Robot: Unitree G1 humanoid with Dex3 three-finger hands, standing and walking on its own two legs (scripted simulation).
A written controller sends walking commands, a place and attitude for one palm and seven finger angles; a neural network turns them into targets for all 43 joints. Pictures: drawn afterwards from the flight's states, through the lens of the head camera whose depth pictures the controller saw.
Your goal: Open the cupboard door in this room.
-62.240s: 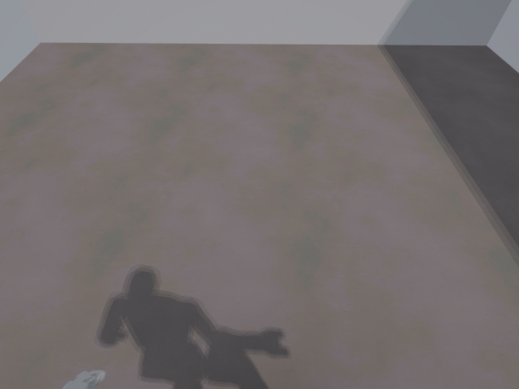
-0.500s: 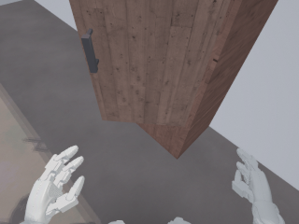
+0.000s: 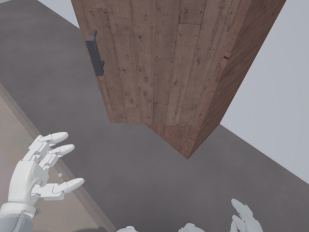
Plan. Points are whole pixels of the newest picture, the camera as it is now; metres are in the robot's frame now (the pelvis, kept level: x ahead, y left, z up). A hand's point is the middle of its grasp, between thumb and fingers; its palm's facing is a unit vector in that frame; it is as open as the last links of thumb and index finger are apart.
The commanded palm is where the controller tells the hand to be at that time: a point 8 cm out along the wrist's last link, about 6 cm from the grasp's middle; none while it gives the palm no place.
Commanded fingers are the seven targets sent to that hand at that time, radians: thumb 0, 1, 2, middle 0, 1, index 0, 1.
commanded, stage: raise the hand with hooked fingers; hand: left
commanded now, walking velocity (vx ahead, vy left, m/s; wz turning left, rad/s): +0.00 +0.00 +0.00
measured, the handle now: (97, 53) +0.58 +0.21 +0.12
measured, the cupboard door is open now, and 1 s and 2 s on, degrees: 41 41 41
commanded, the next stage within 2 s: move the hooked fingers beside the handle in 1.20 s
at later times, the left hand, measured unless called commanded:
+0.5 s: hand (37, 144) +0.27 +0.27 +0.11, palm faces +0.05 -1.00 -0.05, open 13.8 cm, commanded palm +0.25 +0.31 +0.12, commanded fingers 0.00 -0.50 0.30 -0.30 -1.20 -0.30 -1.20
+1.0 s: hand (40, 124) +0.31 +0.27 +0.13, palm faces +0.05 -1.00 -0.03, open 14.0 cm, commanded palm +0.28 +0.31 +0.14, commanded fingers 0.00 -0.50 0.30 -0.30 -1.20 -0.30 -1.20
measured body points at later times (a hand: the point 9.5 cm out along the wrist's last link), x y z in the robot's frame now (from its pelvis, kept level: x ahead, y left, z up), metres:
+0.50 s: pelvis +0.01 +0.00 +0.02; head +0.03 +0.00 +0.47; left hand +0.27 +0.32 +0.12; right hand +0.19 -0.22 -0.05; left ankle -0.02 +0.09 -0.69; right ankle +0.03 -0.11 -0.69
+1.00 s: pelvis +0.01 +0.00 +0.03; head +0.04 -0.01 +0.48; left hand +0.30 +0.32 +0.14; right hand +0.16 -0.26 -0.05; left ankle -0.02 +0.09 -0.69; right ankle +0.03 -0.11 -0.69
